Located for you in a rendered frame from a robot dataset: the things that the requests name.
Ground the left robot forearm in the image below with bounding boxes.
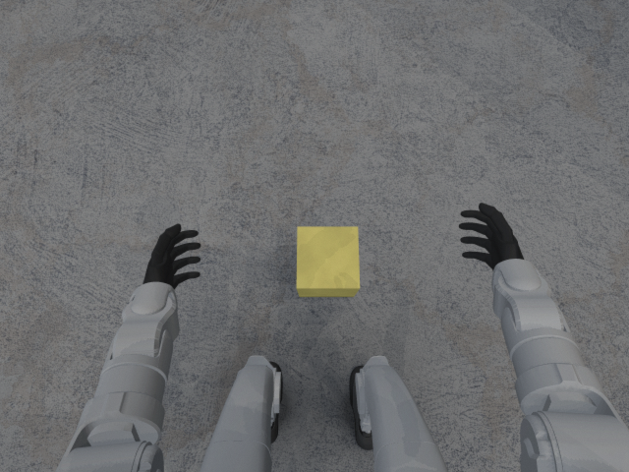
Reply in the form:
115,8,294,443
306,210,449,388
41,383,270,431
55,282,180,472

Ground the robot left hand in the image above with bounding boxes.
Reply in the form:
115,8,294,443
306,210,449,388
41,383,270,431
143,223,200,289

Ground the robot right upper arm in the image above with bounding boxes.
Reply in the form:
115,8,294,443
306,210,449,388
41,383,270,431
520,411,629,472

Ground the carton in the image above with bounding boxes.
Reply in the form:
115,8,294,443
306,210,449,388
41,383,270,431
297,227,360,297

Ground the left robot foot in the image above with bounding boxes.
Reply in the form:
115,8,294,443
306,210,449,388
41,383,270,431
269,362,283,443

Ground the right robot forearm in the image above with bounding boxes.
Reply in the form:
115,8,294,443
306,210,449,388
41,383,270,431
491,259,629,433

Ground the robot right hand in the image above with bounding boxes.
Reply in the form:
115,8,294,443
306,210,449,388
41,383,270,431
459,203,524,270

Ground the left robot thigh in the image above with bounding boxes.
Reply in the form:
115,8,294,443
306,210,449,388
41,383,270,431
200,365,281,472

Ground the robot left upper arm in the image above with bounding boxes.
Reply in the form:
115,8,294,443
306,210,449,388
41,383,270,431
58,441,164,472

